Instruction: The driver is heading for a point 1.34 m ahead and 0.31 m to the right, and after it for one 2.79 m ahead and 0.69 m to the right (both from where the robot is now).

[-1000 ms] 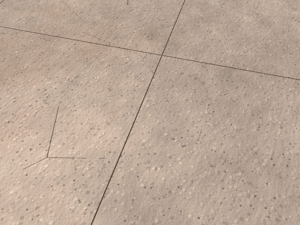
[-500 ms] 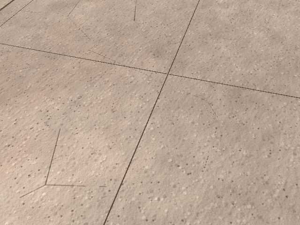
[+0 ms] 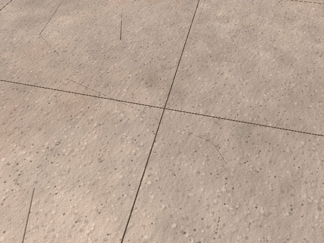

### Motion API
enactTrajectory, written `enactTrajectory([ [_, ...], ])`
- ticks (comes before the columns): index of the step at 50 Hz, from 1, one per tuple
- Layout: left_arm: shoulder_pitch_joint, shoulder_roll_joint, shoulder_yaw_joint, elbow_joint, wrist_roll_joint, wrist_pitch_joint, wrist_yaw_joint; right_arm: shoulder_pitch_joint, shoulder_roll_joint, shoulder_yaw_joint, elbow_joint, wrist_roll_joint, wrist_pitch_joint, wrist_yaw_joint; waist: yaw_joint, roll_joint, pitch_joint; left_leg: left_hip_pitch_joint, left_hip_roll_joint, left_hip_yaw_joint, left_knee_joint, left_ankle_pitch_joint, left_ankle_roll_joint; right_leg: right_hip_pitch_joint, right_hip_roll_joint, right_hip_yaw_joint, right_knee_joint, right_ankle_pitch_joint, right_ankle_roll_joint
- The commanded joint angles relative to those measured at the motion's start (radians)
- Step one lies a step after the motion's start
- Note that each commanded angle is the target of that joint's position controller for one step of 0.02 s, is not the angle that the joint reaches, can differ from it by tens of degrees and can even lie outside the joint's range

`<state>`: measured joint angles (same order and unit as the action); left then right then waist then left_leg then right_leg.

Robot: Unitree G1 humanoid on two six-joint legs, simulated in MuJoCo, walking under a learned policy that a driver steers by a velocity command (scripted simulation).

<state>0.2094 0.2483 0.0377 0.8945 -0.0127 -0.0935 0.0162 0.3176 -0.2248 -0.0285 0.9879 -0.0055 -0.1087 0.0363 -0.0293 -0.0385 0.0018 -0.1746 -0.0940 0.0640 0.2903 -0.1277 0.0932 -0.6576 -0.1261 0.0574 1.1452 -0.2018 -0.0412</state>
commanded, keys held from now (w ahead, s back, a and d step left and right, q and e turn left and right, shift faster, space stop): w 1.00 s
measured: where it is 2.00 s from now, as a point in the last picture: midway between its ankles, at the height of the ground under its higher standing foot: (164, 184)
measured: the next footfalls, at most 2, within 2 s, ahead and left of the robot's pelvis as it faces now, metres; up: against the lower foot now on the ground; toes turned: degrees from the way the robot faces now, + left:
right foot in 0.30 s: +0.34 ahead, -0.17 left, +0.00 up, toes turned -2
left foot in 0.86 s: +0.65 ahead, +0.07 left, +0.00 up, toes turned +3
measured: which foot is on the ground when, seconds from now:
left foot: down 0.00-0.32, up 0.34-0.84, down 0.86-1.00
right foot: up 0.00-0.28, down 0.30-0.88, up 0.90-1.00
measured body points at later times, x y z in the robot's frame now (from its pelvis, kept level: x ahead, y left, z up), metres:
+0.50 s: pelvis +0.28 -0.08 +0.00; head +0.29 -0.10 +0.45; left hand +0.34 +0.18 -0.12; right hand +0.36 -0.35 -0.14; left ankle +0.27 +0.08 -0.66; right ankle +0.30 -0.16 -0.74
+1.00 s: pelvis +0.55 -0.01 -0.01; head +0.58 +0.00 +0.44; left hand +0.58 +0.25 -0.15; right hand +0.67 -0.27 -0.13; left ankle +0.61 +0.07 -0.74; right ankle +0.44 -0.16 -0.65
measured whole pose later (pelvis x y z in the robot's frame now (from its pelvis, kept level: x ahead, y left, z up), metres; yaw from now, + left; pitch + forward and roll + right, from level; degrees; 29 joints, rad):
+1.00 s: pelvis +0.55 -0.01 -0.01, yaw +1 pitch +2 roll +0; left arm 0.31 0.25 0.05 0.97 -0.02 -0.10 0.00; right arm 0.16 -0.24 -0.05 0.90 0.00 -0.10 0.04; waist 0.00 -0.02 0.03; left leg -0.36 -0.03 0.06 0.47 -0.15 0.07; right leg -0.39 -0.04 0.03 1.18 -0.37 -0.05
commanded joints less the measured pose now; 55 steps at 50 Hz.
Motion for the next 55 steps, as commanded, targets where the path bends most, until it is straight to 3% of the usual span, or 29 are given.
enactTrajectory([
  [1,0.034,0.046,0.014,-0.043,0.013,0.004,0.007,-0.038,-0.13,-0.02,-0.053,0.001,-0.018,-0.02,0.046,0.077,0.055,-0.103,0.279,-0.208,-0.205,0.081,0.17,-0.027,-0.043,0.001,-0.137,0.157,0.027],
  [6,-0.161,0.028,0.005,-0.096,0.0,-0.008,-0.01,0.064,-0.163,-0.026,-0.029,0.02,-0.002,-0.036,-0.025,0.079,0.058,0.012,0.269,-0.159,-0.185,0.085,0.122,0.008,0.011,-0.044,-0.471,0.313,0.038],
  [11,-0.26,0.048,0.003,-0.146,-0.01,-0.02,-0.042,0.122,-0.172,-0.034,0.001,0.026,0.021,-0.04,-0.045,0.093,0.083,0.176,0.339,-0.186,-0.1,0.081,0.107,0.005,0.036,-0.044,-0.605,0.189,0.005],
  [13,-0.199,0.076,0.015,-0.139,-0.009,-0.029,-0.049,0.098,-0.187,-0.039,-0.002,0.026,0.032,-0.042,0.001,0.114,0.05,0.2,0.349,-0.187,-0.022,0.208,0.087,0.116,0.066,-0.067,-0.644,0.117,-0.024],
  [14,-0.097,0.106,0.033,-0.111,-0.007,-0.032,-0.047,0.076,-0.184,-0.037,-0.009,0.023,0.037,-0.042,0.06,0.113,-0.009,0.188,0.314,-0.154,0.1,0.377,0.066,0.261,0.1,-0.096,-0.668,0.105,-0.047],
  [15,0.094,0.166,0.061,-0.056,-0.006,-0.034,-0.04,0.066,-0.152,-0.024,-0.021,0.012,0.039,-0.041,0.137,0.085,-0.132,0.093,0.252,-0.103,0.33,0.43,0.035,0.523,0.077,-0.065,-0.652,0.128,-0.087],
  [16,0.264,0.28,0.088,-0.028,0.016,-0.031,-0.035,0.138,-0.063,0.006,-0.05,0.001,0.024,-0.035,0.15,-0.107,-0.307,-0.264,0.128,-0.023,0.736,0.129,-0.033,0.935,-0.181,0.299,-0.66,0.095,-0.218],
  [17,0.302,0.253,0.081,-0.011,0.011,-0.024,-0.04,0.18,-0.022,0.021,-0.037,0.017,-0.003,-0.029,0.137,-0.264,-0.399,-0.51,0.026,-0.114,0.965,-0.413,-0.053,1.082,-0.295,0.671,-0.822,-0.029,-0.308],
  [18,0.235,0.174,0.056,-0.024,0.006,-0.027,-0.041,0.104,-0.14,-0.008,-0.05,0.041,-0.021,-0.025,0.136,-0.167,-0.281,-0.606,0.094,-0.191,1.061,-0.385,-0.029,0.986,-0.261,0.592,-0.843,-0.066,-0.257],
  [19,0.14,0.133,0.042,-0.047,0.006,-0.025,-0.039,0.019,-0.165,-0.015,-0.077,0.051,-0.028,-0.025,0.111,-0.104,-0.175,-0.615,0.149,-0.163,1.047,-0.292,-0.016,0.843,-0.225,0.434,-0.854,-0.001,-0.217],
  [20,0.06,0.106,0.031,-0.06,0.009,-0.024,-0.044,-0.021,-0.153,-0.017,-0.083,0.04,-0.025,-0.031,0.078,-0.025,-0.103,-0.572,0.191,-0.14,0.984,-0.209,-0.021,0.697,-0.18,0.321,-0.892,0.087,-0.198],
  [22,0.014,0.066,0.02,-0.057,0.018,-0.027,-0.052,-0.006,-0.119,-0.025,-0.079,0.023,0.003,-0.037,0.023,-0.036,-0.048,-0.466,0.234,-0.138,0.884,-0.127,-0.031,0.544,-0.114,0.197,-0.959,0.154,-0.173],
  [23,0.028,0.068,0.021,-0.045,0.018,-0.029,-0.054,0.011,-0.095,-0.023,-0.073,0.022,0.015,-0.038,0.013,-0.037,-0.04,-0.442,0.234,-0.128,0.864,-0.11,-0.037,0.513,-0.1,0.164,-0.979,0.194,-0.18],
  [25,0.064,0.096,0.029,-0.021,0.018,-0.033,-0.048,-0.008,-0.088,-0.026,-0.084,0.018,0.029,-0.042,0.003,-0.023,-0.013,-0.476,0.239,-0.121,0.809,-0.059,-0.052,0.499,-0.093,0.111,-1.003,0.278,-0.192],
  [28,0.115,0.114,0.033,0.004,0.016,-0.024,-0.03,-0.126,-0.087,-0.031,-0.124,0.01,0.03,-0.042,0.026,-0.011,0.018,-0.566,0.241,-0.117,0.649,0.073,-0.072,0.537,-0.09,0.069,-1.021,0.324,-0.187],
  [32,0.167,0.126,0.033,0.027,0.007,-0.015,-0.016,-0.268,-0.066,-0.024,-0.163,0.014,0.022,-0.031,0.067,-0.019,0.047,-0.528,0.21,-0.084,0.415,0.231,-0.073,0.554,-0.063,0.01,-1.04,0.27,-0.157],
  [38,0.245,0.139,0.042,0.08,-0.003,0.006,-0.007,-0.413,-0.073,-0.018,-0.221,0.026,0.008,-0.002,0.099,-0.023,0.097,-0.552,0.183,-0.076,0.261,0.164,-0.042,0.724,-0.129,0.015,-0.98,0.269,-0.147],
  [41,0.211,0.16,0.052,0.08,-0.005,0.019,-0.002,-0.351,-0.108,-0.031,-0.216,0.027,-0.002,0.009,0.046,-0.049,0.049,-0.404,0.14,-0.042,0.224,0.06,-0.004,0.759,-0.141,0.007,-0.879,0.482,-0.121],
  [42,0.188,0.163,0.052,0.075,-0.004,0.024,-0.001,-0.256,-0.134,-0.048,-0.189,0.025,-0.004,0.006,-0.009,-0.057,-0.011,-0.257,0.103,-0.009,0.21,0.053,0.015,0.742,-0.114,-0.018,-0.77,0.648,-0.104],
  [43,0.176,0.141,0.042,0.066,0.003,0.028,-0.002,-0.079,-0.183,-0.074,-0.133,0.024,-0.003,-0.001,-0.085,-0.038,-0.115,-0.012,0.095,-0.01,0.216,0.076,0.045,0.659,-0.057,-0.058,-0.567,0.69,-0.076],
  [44,0.191,0.108,0.026,0.04,0.022,0.026,-0.002,0.108,-0.267,-0.095,-0.097,0.011,0.001,-0.012,-0.132,0.103,-0.271,0.308,0.303,-0.26,0.228,0.084,0.113,0.424,0.017,-0.106,-0.223,0.359,-0.038],
  [45,0.32,-0.034,-0.012,0.048,0.011,0.001,-0.016,0.141,-0.302,-0.098,-0.08,0.006,0.004,-0.004,-0.052,0.364,-0.389,0.593,0.494,-0.74,0.08,-0.117,0.265,0.047,0.199,-0.036,0.083,-0.343,0.012],
  [46,0.248,0.08,0.013,0.055,-0.014,-0.022,-0.02,0.109,-0.208,-0.073,-0.088,0.016,0.002,-0.003,-0.084,0.244,-0.329,0.543,0.463,-0.759,0.019,-0.205,0.22,-0.059,0.145,0.083,0.195,-0.367,-0.01],
  [47,0.15,0.13,0.027,0.021,-0.033,-0.036,-0.022,0.018,-0.169,-0.061,-0.106,0.019,-0.001,-0.006,-0.066,0.193,-0.191,0.403,0.437,-0.604,0.002,-0.154,0.174,-0.111,0.095,0.055,0.196,-0.273,-0.026],
  [48,0.1,0.128,0.028,0.01,-0.029,-0.037,-0.013,-0.07,-0.148,-0.052,-0.125,0.015,-0.002,-0.005,-0.029,0.095,-0.119,0.246,0.403,-0.489,-0.025,-0.045,0.151,-0.065,0.038,0.026,0.149,-0.171,-0.025],
  [49,0.077,0.12,0.036,0.007,-0.012,-0.03,-0.006,-0.115,-0.121,-0.045,-0.13,0.006,-0.004,-0.002,-0.001,0.075,-0.067,0.125,0.367,-0.405,-0.056,0.031,0.142,-0.02,0.008,0.018,0.093,-0.115,-0.02],
  [51,0.121,0.076,0.038,0.015,-0.007,-0.003,-0.004,-0.12,-0.093,-0.037,-0.115,-0.004,-0.008,0.002,0.044,0.112,-0.052,0.022,0.323,-0.317,-0.113,0.076,0.136,0.074,-0.023,0.021,0.028,-0.063,-0.016],
  [53,0.11,0.06,0.039,0.009,-0.004,0.013,-0.001,-0.087,-0.119,-0.043,-0.094,0.0,-0.012,-0.005,0.053,0.106,-0.02,-0.015,0.314,-0.261,-0.149,0.126,0.149,0.055,-0.032,0.008,-0.029,-0.027,-0.001],
  [55,0.045,0.069,0.044,-0.016,0.008,0.019,0.005,-0.066,-0.144,-0.046,-0.081,-0.005,-0.009,-0.018,0.051,0.085,0.014,-0.016,0.313,-0.203,-0.14,0.378,0.15,0.008,-0.024,-0.006,-0.123,0.04,0.028],
])
Velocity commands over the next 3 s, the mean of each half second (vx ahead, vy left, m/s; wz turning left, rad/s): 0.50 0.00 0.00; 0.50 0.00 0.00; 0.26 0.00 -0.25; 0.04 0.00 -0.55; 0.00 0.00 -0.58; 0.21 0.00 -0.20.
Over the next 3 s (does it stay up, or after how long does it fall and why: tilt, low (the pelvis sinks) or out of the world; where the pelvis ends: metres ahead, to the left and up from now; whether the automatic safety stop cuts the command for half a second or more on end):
stays up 0.84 -0.08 0.00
